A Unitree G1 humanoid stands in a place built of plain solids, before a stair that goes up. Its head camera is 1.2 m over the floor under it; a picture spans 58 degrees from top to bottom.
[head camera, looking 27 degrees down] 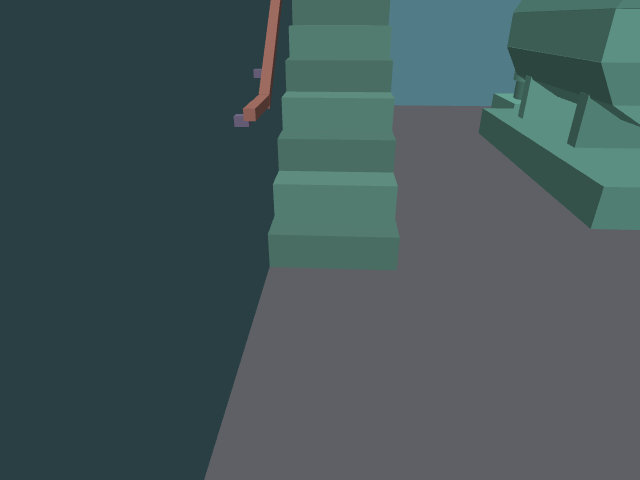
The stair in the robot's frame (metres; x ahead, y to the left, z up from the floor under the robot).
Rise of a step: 0.19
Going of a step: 0.24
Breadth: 0.69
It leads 3 degrees to the right of straight ahead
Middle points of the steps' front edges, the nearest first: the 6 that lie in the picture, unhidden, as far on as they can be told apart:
2.01 -0.07 0.20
2.25 -0.08 0.39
2.49 -0.09 0.58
2.73 -0.11 0.77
2.97 -0.12 0.97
3.21 -0.13 1.16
